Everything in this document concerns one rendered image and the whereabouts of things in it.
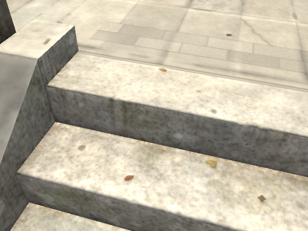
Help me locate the stairs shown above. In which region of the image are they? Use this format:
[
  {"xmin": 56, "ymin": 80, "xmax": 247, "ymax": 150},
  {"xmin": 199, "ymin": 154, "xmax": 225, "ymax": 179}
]
[{"xmin": 11, "ymin": 87, "xmax": 308, "ymax": 231}]

